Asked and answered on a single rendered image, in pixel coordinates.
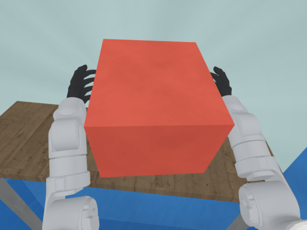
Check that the robot right hand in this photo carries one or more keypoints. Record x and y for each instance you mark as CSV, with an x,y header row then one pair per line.
x,y
221,82

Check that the robot left upper arm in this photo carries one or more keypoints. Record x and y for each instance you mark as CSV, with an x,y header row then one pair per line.
x,y
77,213

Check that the carton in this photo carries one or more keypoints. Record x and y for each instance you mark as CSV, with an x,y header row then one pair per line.
x,y
154,110

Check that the robot right upper arm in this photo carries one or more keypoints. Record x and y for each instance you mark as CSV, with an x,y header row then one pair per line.
x,y
269,206

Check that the table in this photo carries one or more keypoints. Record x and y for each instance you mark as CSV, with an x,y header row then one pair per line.
x,y
24,129

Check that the robot left hand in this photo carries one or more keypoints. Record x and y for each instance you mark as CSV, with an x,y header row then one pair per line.
x,y
77,84

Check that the left robot forearm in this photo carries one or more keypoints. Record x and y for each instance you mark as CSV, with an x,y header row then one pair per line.
x,y
67,151

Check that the right robot forearm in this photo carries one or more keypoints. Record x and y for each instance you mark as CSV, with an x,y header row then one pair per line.
x,y
253,159

